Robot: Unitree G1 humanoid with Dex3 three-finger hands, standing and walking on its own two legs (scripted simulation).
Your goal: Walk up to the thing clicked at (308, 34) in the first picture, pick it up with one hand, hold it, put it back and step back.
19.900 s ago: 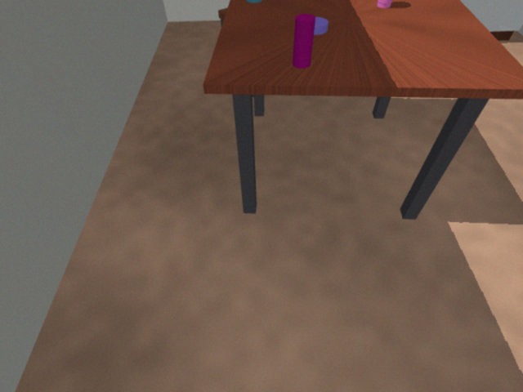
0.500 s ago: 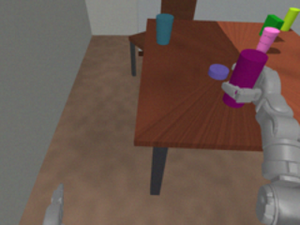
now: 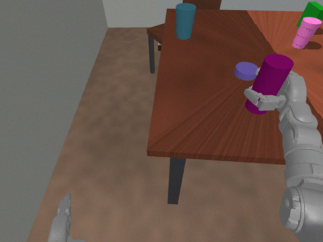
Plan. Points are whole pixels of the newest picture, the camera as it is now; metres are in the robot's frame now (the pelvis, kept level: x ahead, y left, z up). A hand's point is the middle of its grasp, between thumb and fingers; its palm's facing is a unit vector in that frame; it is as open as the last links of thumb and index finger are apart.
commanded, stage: crouch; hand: right
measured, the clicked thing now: (266, 86) +0.43 -0.22 +0.17
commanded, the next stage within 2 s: lower in 0.18 s
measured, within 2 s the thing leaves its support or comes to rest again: rests again in 1.32 s
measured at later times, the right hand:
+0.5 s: hand (256, 95) +0.46 -0.22 +0.12, palm faces +0.17 +0.99 +0.01, open 8.5 cm
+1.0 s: hand (250, 105) +0.47 -0.22 +0.07, palm faces +0.17 +0.99 +0.01, open 8.5 cm
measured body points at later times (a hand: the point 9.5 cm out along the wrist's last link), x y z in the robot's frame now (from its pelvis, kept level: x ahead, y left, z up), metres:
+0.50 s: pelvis +0.00 +0.00 +0.00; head +0.04 -0.01 +0.44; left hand +0.15 +0.27 -0.07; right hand +0.44 -0.27 +0.12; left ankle +0.05 +0.14 -0.73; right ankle -0.01 -0.14 -0.73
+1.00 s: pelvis +0.00 +0.00 -0.02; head +0.07 -0.02 +0.42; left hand +0.15 +0.26 -0.07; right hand +0.45 -0.27 +0.07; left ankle +0.05 +0.14 -0.73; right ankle -0.01 -0.14 -0.73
